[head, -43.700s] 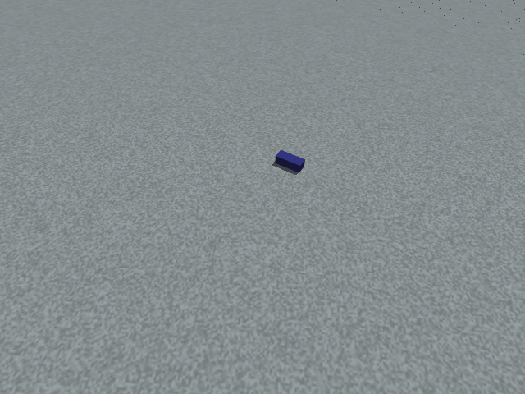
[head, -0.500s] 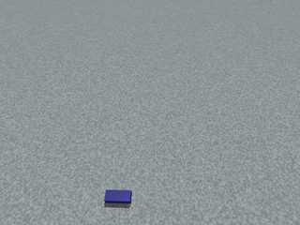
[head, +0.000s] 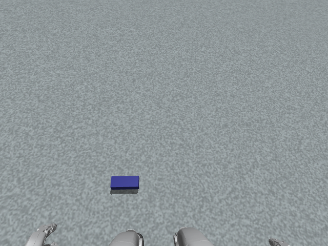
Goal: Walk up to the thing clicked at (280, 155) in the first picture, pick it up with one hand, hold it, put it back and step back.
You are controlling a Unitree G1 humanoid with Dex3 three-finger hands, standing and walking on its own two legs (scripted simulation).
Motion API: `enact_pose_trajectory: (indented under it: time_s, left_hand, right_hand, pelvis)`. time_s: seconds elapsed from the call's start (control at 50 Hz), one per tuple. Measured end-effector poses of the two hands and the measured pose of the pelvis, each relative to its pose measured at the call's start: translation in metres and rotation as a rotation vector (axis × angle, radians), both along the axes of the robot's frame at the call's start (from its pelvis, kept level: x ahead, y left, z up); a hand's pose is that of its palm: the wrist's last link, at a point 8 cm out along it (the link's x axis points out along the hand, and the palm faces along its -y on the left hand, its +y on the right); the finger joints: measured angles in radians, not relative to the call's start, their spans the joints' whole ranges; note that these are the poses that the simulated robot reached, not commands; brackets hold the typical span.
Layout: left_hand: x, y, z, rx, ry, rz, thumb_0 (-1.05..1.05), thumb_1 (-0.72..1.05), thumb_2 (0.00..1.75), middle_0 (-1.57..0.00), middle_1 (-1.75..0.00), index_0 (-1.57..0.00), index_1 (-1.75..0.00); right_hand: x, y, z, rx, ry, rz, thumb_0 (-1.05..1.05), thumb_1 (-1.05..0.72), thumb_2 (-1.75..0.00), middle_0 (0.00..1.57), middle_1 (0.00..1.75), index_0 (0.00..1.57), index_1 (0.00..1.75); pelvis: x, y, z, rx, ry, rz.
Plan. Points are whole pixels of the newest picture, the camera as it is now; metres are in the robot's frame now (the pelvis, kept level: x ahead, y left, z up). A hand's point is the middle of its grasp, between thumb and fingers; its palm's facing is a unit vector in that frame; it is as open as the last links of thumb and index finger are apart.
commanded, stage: step back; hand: left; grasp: from above
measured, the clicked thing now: (125, 182) +0.46 +0.19 -0.73
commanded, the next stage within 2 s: none
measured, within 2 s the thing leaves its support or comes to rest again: neither
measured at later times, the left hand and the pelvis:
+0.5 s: hand out of the picture -0.02 +0.25 -0.14, palm faces +0.05 -0.92 -0.40, open 7.4 cm; pelvis -0.14 -0.02 -0.01, yaw +4 degrees
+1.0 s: hand out of the picture -0.24 +0.21 -0.14, palm faces +0.01 -0.91 -0.42, open 7.4 cm; pelvis -0.30 -0.06 +0.00, yaw +0 degrees
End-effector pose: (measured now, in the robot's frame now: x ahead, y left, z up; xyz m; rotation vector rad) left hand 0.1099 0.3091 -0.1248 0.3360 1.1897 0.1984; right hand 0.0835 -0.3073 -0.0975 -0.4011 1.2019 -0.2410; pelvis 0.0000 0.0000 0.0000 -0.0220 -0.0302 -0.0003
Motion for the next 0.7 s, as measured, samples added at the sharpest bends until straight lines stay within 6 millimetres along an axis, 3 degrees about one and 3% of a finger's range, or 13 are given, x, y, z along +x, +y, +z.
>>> enact_pose_trajectory:
  time_s: [0.08, 0.18, 0.3, 0.42, 0.52, 0.6, 0.7]
  left_hand:
    - [-0.028, -0.006, -0.001, 0.008, 0.029, -0.013, 0.0, 0.91, 0.9, -0.2, -0.3, -0.2, -0.3]
    - [-0.068, -0.02, 0.002, 0.029, 0.024, -0.016, 0.0, 0.91, 0.9, -0.2, -0.3, -0.2, -0.3]
    - [-0.122, -0.032, 0.025, 0.041, 0.026, 0.02, 0.0, 0.91, 0.9, -0.2, -0.3, -0.2, -0.3]
    - [-0.136, -0.027, 0.034, 0.06, -0.055, 0.026, 0.01, 0.9, 0.9, -0.2, -0.3, -0.2, -0.3]
    - [-0.146, -0.015, 0.02, 0.041, -0.136, 0.029, 0.0, 0.9, 0.9, -0.2, -0.3, -0.2, -0.3]
    - [-0.169, -0.014, 0.016, 0.019, -0.119, 0.045, 0.0, 0.91, 0.9, -0.2, -0.3, -0.2, -0.3]
    - [-0.208, -0.02, 0.017, 0.012, -0.091, 0.048, 0.0, 0.91, 0.9, -0.2, -0.3, -0.2, -0.3]
  right_hand:
    - [-0.014, -0.004, -0.006, 0.016, -0.045, 0.003, 0.0, -0.9, -0.9, 0.2, 0.3, 0.2, 0.3]
    - [-0.038, -0.024, -0.021, 0.039, -0.072, -0.004, 0.0, -0.9, -0.9, 0.21, 0.3, 0.2, 0.3]
    - [-0.075, -0.038, -0.017, 0.052, -0.041, -0.025, 0.0, -0.91, -0.9, 0.2, 0.3, 0.2, 0.3]
    - [-0.117, -0.041, -0.014, 0.024, 0.024, 0.014, 0.0, -0.91, -0.9, 0.2, 0.3, 0.2, 0.3]
    - [-0.144, -0.031, -0.017, -0.004, 0.037, 0.054, 0.0, -0.91, -0.9, 0.2, 0.3, 0.2, 0.3]
    - [-0.161, -0.02, -0.007, 0.013, 0.007, 0.071, 0.0, -0.91, -0.9, 0.2, 0.3, 0.2, 0.3]
    - [-0.175, -0.02, 0.002, 0.011, -0.055, 0.081, 0.0, -0.9, -0.9, 0.2, 0.3, 0.2, 0.3]
  pelvis:
    - [-0.022, -0.006, -0.004, 0.007, -0.005, -0.026]
    - [-0.053, -0.021, -0.014, 0.006, -0.011, -0.042]
    - [-0.081, -0.029, 0.0, 0.044, -0.013, -0.022]
    - [-0.111, -0.027, 0.002, 0.041, 0.001, 0.023]
    - [-0.144, -0.02, -0.01, 0.042, -0.013, 0.069]
    - [-0.169, -0.019, -0.005, 0.024, -0.023, 0.063]
    - [-0.2, -0.025, 0.0, 0.01, -0.012, 0.037]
